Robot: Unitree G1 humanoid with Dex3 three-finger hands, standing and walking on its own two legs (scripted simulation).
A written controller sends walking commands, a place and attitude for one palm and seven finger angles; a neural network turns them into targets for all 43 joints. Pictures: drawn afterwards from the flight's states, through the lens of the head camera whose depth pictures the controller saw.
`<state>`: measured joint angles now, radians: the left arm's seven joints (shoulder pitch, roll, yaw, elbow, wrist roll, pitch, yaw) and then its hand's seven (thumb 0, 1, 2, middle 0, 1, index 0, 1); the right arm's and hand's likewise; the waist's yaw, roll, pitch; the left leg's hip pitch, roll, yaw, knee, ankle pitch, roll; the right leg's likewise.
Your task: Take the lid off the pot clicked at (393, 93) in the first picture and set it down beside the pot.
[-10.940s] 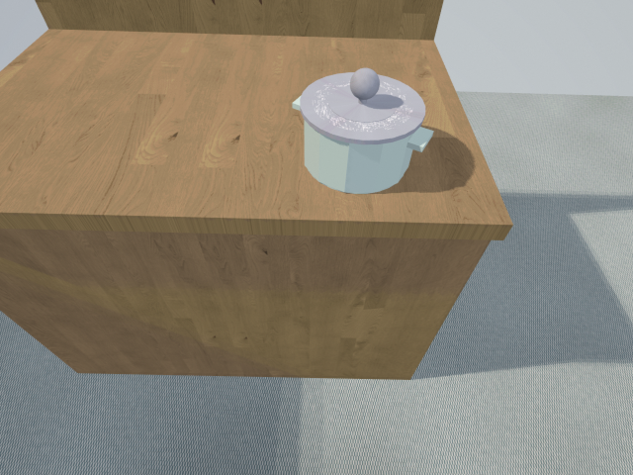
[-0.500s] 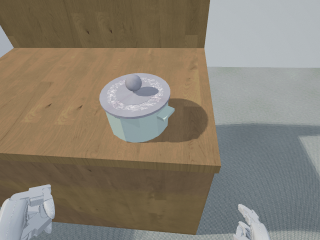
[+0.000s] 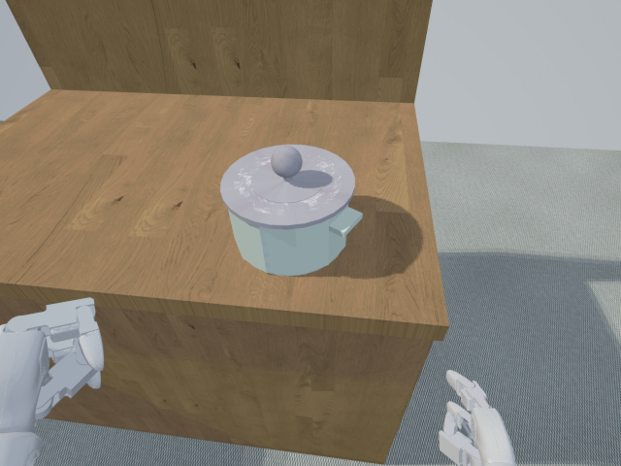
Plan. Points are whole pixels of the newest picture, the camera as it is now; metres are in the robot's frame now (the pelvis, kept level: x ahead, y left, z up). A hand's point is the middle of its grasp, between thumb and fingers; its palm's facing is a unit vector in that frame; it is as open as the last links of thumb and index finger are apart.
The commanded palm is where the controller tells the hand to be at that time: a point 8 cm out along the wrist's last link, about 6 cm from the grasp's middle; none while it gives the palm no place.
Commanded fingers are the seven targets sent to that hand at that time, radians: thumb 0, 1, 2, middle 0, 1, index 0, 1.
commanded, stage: raise the hand higher, near the body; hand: left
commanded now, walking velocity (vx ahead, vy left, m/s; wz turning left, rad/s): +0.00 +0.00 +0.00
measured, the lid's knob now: (286, 161) +0.49 +0.11 +0.17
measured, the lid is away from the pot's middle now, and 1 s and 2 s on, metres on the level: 0.00 0.00 0.00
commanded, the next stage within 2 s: reach forward and open the fingers in 0.10 s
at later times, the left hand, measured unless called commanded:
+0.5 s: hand (70, 309) +0.19 +0.27 +0.18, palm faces +0.20 -0.05 -0.98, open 2.9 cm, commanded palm +0.16 +0.27 +0.23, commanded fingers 0.00 0.40 1.24 -1.18 -0.93 -1.18 -0.93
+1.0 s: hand (85, 265) +0.23 +0.26 +0.21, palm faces -0.01 +0.05 -1.00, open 7.5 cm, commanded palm +0.19 +0.25 +0.28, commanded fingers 0.00 -0.39 1.74 -0.91 -0.08 -0.91 -0.08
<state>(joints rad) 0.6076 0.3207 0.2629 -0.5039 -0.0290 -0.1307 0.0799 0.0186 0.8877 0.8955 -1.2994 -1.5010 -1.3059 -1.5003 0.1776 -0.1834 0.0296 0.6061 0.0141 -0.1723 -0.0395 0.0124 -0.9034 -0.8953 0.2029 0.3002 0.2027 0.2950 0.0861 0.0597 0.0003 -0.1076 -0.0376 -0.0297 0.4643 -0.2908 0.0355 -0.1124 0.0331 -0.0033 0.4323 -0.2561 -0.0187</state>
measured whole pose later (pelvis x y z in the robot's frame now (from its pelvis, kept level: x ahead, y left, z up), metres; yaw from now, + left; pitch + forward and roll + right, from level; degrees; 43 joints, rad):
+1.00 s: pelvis -0.05 +0.00 +0.00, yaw +1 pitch -2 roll +0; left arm -0.10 0.77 0.10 -0.30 0.70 0.10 -0.39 0.00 -0.13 1.55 -1.01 -0.39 -1.02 -0.39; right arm 0.11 -0.30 0.05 0.56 0.07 0.05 -0.01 0.01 -0.91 -0.90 0.20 0.30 0.20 0.29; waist 0.09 0.14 0.01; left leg -0.22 -0.06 -0.04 0.46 -0.20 0.04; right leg -0.23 0.00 -0.02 0.46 -0.20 -0.01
